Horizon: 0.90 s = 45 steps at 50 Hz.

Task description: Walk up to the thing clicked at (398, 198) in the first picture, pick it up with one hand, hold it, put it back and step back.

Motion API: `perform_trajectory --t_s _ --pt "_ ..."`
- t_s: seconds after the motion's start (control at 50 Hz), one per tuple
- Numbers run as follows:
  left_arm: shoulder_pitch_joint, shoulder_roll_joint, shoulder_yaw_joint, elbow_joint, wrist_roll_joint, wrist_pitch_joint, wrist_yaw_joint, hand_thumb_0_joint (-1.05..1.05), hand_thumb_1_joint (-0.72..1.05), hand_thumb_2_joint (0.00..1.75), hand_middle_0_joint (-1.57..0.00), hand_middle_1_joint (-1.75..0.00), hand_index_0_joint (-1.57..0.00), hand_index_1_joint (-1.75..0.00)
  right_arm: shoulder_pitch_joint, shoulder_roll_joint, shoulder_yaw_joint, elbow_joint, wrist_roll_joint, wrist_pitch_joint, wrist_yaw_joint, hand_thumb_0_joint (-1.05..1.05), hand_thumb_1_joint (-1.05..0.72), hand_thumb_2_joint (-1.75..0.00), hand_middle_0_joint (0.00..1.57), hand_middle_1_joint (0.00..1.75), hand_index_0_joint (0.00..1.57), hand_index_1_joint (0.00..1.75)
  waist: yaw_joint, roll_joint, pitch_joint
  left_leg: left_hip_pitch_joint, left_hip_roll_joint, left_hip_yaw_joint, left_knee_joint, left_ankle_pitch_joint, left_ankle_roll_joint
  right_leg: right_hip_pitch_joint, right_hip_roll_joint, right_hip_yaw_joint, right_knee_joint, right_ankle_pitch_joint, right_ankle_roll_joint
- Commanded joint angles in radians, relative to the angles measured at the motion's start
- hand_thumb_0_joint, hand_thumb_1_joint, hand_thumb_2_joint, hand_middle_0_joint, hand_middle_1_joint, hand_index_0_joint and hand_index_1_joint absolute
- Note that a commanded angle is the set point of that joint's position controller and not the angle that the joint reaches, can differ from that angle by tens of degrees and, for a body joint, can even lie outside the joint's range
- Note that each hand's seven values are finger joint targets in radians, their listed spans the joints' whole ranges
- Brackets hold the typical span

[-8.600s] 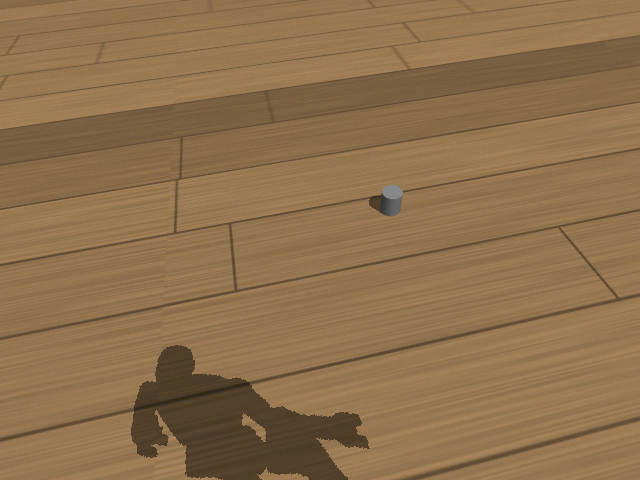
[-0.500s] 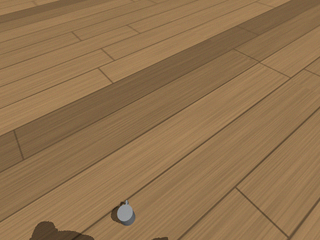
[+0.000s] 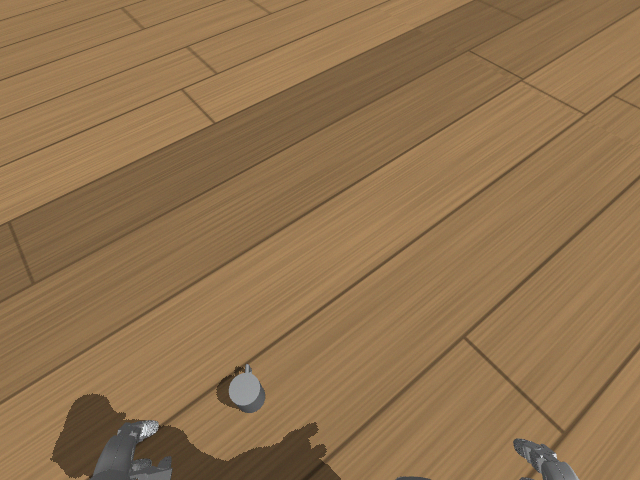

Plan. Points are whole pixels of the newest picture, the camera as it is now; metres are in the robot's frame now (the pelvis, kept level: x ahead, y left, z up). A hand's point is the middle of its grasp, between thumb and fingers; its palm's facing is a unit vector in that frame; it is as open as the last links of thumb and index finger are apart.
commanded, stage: rise first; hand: left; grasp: from above
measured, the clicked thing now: (248, 387) +0.41 +0.24 -0.71
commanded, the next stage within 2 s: none
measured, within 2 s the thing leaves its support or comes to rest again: neither
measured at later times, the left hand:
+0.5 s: hand out of the picture +0.13 +0.27 -0.23, palm faces -0.19 -0.86 -0.48, open 14.0 cm
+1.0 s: hand (194, 440) +0.24 +0.29 -0.42, palm faces -0.44 -0.43 -0.78, open 14.0 cm
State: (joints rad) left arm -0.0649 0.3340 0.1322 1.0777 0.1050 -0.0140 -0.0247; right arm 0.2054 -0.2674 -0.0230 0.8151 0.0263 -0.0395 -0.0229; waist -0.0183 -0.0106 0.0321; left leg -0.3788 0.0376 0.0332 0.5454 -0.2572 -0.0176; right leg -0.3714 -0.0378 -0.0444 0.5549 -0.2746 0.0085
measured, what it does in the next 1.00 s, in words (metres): lowers itself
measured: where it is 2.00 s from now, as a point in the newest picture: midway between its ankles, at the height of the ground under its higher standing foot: outside the picture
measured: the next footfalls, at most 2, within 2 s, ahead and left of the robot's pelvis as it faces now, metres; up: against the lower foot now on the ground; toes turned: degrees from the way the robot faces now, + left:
none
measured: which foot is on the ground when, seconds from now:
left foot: down 0.00-1.00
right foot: down 0.00-1.00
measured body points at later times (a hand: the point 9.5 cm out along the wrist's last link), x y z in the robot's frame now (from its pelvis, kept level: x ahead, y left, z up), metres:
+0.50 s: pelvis -0.01 +0.01 -0.08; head +0.09 +0.03 +0.36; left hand +0.14 +0.31 -0.19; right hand +0.15 -0.24 -0.18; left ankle +0.01 +0.13 -0.73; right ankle +0.00 -0.12 -0.73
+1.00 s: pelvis -0.06 +0.01 -0.27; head +0.14 +0.02 +0.13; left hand +0.26 +0.31 -0.37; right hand +0.12 -0.26 -0.40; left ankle +0.01 +0.13 -0.73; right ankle +0.00 -0.12 -0.73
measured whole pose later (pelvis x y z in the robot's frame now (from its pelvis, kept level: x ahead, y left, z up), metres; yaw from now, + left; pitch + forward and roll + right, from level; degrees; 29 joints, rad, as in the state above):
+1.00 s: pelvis -0.06 +0.01 -0.27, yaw -1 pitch +34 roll -3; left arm -0.27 0.45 0.11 0.76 0.75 -0.10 0.15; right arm 0.06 -0.29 -0.07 0.67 -0.01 -0.16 0.04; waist -0.02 0.02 -0.17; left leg -1.81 0.05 -0.03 1.89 -0.68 0.00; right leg -1.77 -0.05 -0.03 1.86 -0.69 0.01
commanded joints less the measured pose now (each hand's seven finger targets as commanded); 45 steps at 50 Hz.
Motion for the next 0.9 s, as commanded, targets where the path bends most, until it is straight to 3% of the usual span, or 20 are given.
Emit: perform_trajectory --t_s 0.0,0.08,0.14,0.18,0.28,0.42,0.48,0.52,0.54,0.58,0.6,0.64,0.68,0.72,0.74,0.78,0.84,0.88 --pt "0.096 0.188 0.054 -0.136 0.055 0.03 0.019 0.0 -0.13 0.97 -0.02 -1.1 -0.06 -1.06 0.047 -0.162 -0.07 -0.17 0.003 -0.026 -0.005 0.0 -0.91 -0.9 0.2 0.3 0.2 0.3 0.033 0.052 -0.247 0.025 -0.059 0.007 0.019 0.208 0.016 0.044 0.033 0.004 0.001 0.203 -0.032" --pt "0.067 0.184 0.057 -0.223 0.081 0.078 0.04 0.0 -0.42 0.96 -0.06 -1.1 -0.08 -1.07 0.017 -0.15 -0.071 -0.237 0.001 -0.036 0.001 0.0 -0.91 -0.9 0.2 0.3 0.2 0.3 0.017 0.003 -0.236 -0.069 -0.046 -0.004 0.106 0.134 0.02 -0.058 0.039 -0.004 0.071 0.116 -0.026" --pt "0.097 0.158 0.059 -0.281 0.093 0.077 0.044 0.0 -0.52 0.96 -0.08 -1.09 -0.09 -1.07 0.043 -0.14 -0.074 -0.257 -0.005 -0.055 0.005 0.0 -0.91 -0.9 0.2 0.3 0.2 0.3 0.006 0.008 -0.265 -0.136 -0.042 -0.005 0.192 0.097 0.022 -0.139 0.038 -0.003 0.159 0.079 -0.025" --pt "0.107 0.167 0.068 -0.36 0.105 0.066 0.046 0.0 -0.53 0.96 -0.07 -1.09 -0.08 -1.08 0.046 -0.139 -0.08 -0.274 -0.01 -0.069 0.004 0.0 -0.9 -0.9 0.2 0.3 0.2 0.3 0.007 0.041 -0.305 -0.163 -0.032 -0.014 0.247 0.112 0.017 -0.2 0.04 -0.005 0.228 0.085 -0.027" --pt "0.178 0.172 0.083 -0.489 0.156 0.068 0.056 0.0 -0.56 0.99 -0.07 -1.07 -0.06 -1.08 0.027 -0.129 -0.08 -0.322 -0.015 -0.092 0.0 0.0 -0.89 -0.9 0.2 0.3 0.2 0.3 0.01 0.052 -0.333 -0.27 -0.023 -0.033 0.339 0.032 0.016 -0.319 0.039 -0.001 0.331 0.006 -0.029" --pt "0.298 0.152 0.066 -0.655 0.203 0.118 0.066 0.0 -0.56 0.97 -0.07 -1.09 -0.08 -1.08 0.006 -0.121 -0.08 -0.365 -0.014 -0.122 -0.007 0.0 -0.92 -0.91 0.2 0.3 0.2 0.3 0.0 0.068 -0.391 -0.361 -0.018 -0.042 0.451 -0.008 0.021 -0.431 0.038 0.004 0.434 -0.029 -0.028" --pt "0.233 0.166 0.061 -0.697 0.223 0.123 0.073 0.0 -0.56 0.96 -0.07 -1.1 -0.08 -1.09 -0.009 -0.124 -0.077 -0.366 -0.015 -0.136 -0.008 0.0 -0.92 -0.91 0.2 0.3 0.2 0.3 -0.024 0.054 -0.384 -0.444 -0.017 -0.049 0.512 -0.045 0.025 -0.503 0.035 0.005 0.487 -0.053 -0.025" --pt "0.19 0.187 0.061 -0.681 0.258 0.111 0.075 0.0 -0.53 0.95 -0.06 -1.1 -0.08 -1.08 -0.023 -0.125 -0.074 -0.359 -0.018 -0.15 -0.008 0.0 -0.91 -0.9 0.2 0.3 0.2 0.3 -0.024 0.077 -0.383 -0.495 -0.015 -0.055 0.562 -0.08 0.023 -0.584 0.033 0.008 0.548 -0.084 -0.026" --pt "0.174 0.165 0.039 -0.654 0.277 0.101 0.075 0.0 -0.52 0.95 -0.06 -1.1 -0.07 -1.09 -0.027 -0.128 -0.072 -0.36 -0.019 -0.157 -0.004 0.0 -0.89 -0.9 0.2 0.3 0.2 0.3 -0.042 0.065 -0.389 -0.522 -0.012 -0.069 0.586 -0.085 0.021 -0.635 0.034 0.003 0.587 -0.095 -0.027" --pt "0.15 0.186 0.054 -0.626 0.318 0.069 0.081 0.0 -0.51 0.94 -0.05 -1.11 -0.06 -1.09 -0.037 -0.135 -0.075 -0.354 -0.021 -0.171 0.002 0.0 -0.87 -0.89 0.2 0.3 0.2 0.3 -0.024 0.085 -0.429 -0.578 -0.017 -0.071 0.655 -0.097 0.019 -0.708 0.031 0.006 0.661 -0.11 -0.028" --pt "0.125 0.168 0.024 -0.615 0.342 0.05 0.084 0.0 -0.49 0.93 -0.04 -1.11 -0.07 -1.09 -0.035 -0.139 -0.076 -0.351 -0.02 -0.178 0.007 0.0 -0.86 -0.89 0.2 0.3 0.2 0.3 -0.03 0.077 -0.454 -0.598 -0.017 -0.078 0.679 -0.093 0.016 -0.743 0.031 0.002 0.7 -0.113 -0.029" --pt "0.08 0.204 0.04 -0.595 0.383 0.01 0.097 0.0 -0.51 0.95 -0.05 -1.11 -0.06 -1.09 -0.047 -0.151 -0.08 -0.341 -0.019 -0.187 0.014 0.0 -0.86 -0.89 0.2 0.3 0.2 0.3 -0.024 0.098 -0.502 -0.649 -0.017 -0.085 0.744 -0.093 0.014 -0.825 0.028 0.005 0.771 -0.118 -0.03" --pt "0.042 0.217 0.027 -0.583 0.436 -0.026 0.114 0.0 -0.51 0.96 -0.05 -1.11 -0.06 -1.09 -0.052 -0.157 -0.084 -0.329 -0.018 -0.193 0.02 0.0 -0.86 -0.89 0.2 0.3 0.2 0.3 -0.026 0.103 -0.549 -0.696 -0.021 -0.082 0.807 -0.099 0.016 -0.887 0.027 0.008 0.827 -0.116 -0.031" --pt "0.02 0.254 0.05 -0.55 0.478 -0.055 0.141 0.0 -0.52 0.97 -0.05 -1.1 -0.06 -1.09 -0.05 -0.167 -0.091 -0.31 -0.017 -0.192 0.027 0.0 -0.87 -0.89 0.2 0.3 0.2 0.3 -0.005 0.093 -0.602 -0.743 -0.024 -0.08 0.868 -0.075 0.018 -0.926 0.027 0.008 0.888 -0.099 -0.032" --pt "0.008 0.241 0.026 -0.551 0.499 -0.066 0.149 0.0 -0.52 0.98 -0.05 -1.09 -0.06 -1.09 -0.056 -0.167 -0.095 -0.306 -0.018 -0.192 0.031 0.0 -0.87 -0.89 0.2 0.3 0.2 0.3 -0.011 0.11 -0.629 -0.756 -0.025 -0.079 0.898 -0.064 0.017 -0.962 0.028 0.009 0.917 -0.093 -0.034" --pt "-0.057 0.311 0.069 -0.53 0.537 -0.078 0.173 0.0 -0.55 0.98 -0.06 -1.1 -0.06 -1.09 -0.054 -0.174 -0.097 -0.287 -0.016 -0.185 0.035 0.0 -0.89 -0.9 0.2 0.3 0.2 0.3 0.001 0.118 -0.686 -0.805 -0.028 -0.076 0.964 -0.017 0.022 -0.994 0.028 0.01 0.973 -0.054 -0.034" --pt "-0.144 0.342 0.074 -0.481 0.594 -0.088 0.198 0.0 -0.56 1.0 -0.07 -1.08 -0.06 -1.08 -0.046 -0.182 -0.105 -0.26 -0.019 -0.17 0.047 0.0 -0.89 -0.9 0.2 0.3 0.2 0.3 0.009 0.095 -0.731 -0.891 -0.031 -0.067 1.044 -0.022 0.028 -1.043 0.03 0.007 1.031 -0.057 -0.034" --pt "-0.191 0.32 0.046 -0.453 0.622 -0.096 0.201 0.0 -0.54 1.02 -0.05 -1.07 -0.05 -1.07 -0.037 -0.183 -0.117 -0.243 -0.024 -0.163 0.054 0.0 -0.87 -0.9 0.2 0.3 0.2 0.3 -0.002 0.086 -0.782 -0.92 -0.031 -0.061 1.099 -0.035 0.032 -1.069 0.033 0.006 1.062 -0.064 -0.033"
